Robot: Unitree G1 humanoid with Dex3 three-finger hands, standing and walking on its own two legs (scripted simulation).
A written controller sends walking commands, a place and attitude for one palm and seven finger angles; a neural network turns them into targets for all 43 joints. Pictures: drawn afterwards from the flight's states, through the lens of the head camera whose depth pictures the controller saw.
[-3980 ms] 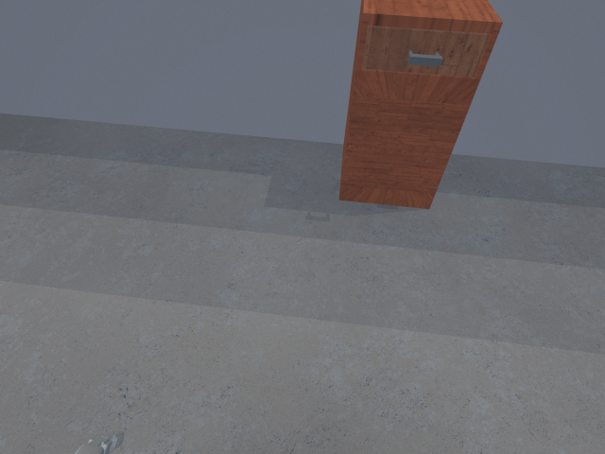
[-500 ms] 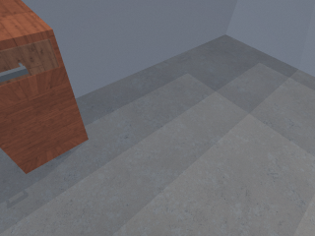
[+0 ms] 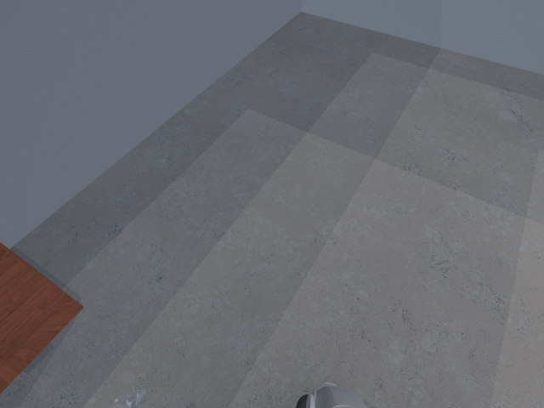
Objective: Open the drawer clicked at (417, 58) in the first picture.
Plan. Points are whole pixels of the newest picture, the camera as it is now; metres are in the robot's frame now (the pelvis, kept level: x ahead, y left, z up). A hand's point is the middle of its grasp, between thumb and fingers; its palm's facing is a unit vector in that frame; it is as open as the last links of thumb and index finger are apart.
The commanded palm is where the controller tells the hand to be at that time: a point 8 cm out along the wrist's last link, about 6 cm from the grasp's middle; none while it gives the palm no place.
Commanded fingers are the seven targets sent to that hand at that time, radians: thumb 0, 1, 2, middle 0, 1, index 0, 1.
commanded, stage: turn to face it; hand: left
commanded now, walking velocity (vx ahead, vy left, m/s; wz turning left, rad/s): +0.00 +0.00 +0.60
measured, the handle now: out of the picture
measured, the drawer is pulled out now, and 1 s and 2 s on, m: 0.00 0.00 0.00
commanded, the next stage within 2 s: take the last steps up to it in 1.82 s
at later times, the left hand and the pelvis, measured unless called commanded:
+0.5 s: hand out of the picture +0.13 +0.25 -0.17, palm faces +0.27 -0.95 -0.18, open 7.3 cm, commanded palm none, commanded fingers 0.00 0.90 0.90 -0.20 -0.30 -0.20 -0.30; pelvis +0.10 +0.05 +0.02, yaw +14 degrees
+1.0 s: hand out of the picture +0.12 +0.20 -0.12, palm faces +0.51 -0.81 -0.30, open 7.3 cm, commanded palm none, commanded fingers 0.00 0.90 0.90 -0.20 -0.30 -0.20 -0.30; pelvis +0.12 -0.03 +0.02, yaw +32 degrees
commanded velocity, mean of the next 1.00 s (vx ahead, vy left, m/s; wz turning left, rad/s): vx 0.00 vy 0.00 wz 0.60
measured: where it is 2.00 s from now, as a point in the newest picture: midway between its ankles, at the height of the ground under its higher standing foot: outside the picture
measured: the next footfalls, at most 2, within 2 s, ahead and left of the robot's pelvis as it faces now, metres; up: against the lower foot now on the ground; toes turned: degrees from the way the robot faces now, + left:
left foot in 0.36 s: +0.16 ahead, +0.14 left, +0.00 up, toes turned +20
right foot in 0.92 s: +0.22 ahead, -0.10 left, +0.00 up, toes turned +27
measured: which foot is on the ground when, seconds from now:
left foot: up 0.00-0.34, down 0.36-0.92, up 0.94-1.00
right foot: down 0.00-0.36, up 0.38-0.90, down 0.92-1.00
